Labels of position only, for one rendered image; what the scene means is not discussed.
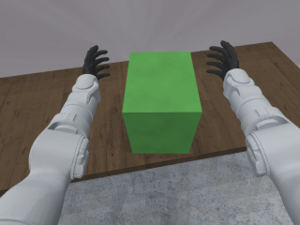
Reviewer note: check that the robot right upper arm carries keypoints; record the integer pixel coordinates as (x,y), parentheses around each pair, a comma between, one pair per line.
(275,152)

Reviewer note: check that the robot left upper arm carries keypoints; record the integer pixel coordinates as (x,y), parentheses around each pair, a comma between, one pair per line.
(38,199)

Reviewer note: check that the table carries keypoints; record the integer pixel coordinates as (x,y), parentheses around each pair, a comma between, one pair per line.
(29,102)

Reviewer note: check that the right robot forearm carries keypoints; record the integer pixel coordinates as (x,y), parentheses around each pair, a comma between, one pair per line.
(249,104)

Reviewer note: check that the left robot forearm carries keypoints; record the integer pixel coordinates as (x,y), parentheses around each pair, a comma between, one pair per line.
(78,112)

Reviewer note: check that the carton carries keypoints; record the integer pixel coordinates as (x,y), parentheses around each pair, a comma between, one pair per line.
(162,107)

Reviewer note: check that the robot left hand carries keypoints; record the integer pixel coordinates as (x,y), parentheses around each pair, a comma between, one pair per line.
(90,63)

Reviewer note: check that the robot right hand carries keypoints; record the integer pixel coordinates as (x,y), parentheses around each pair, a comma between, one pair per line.
(229,59)

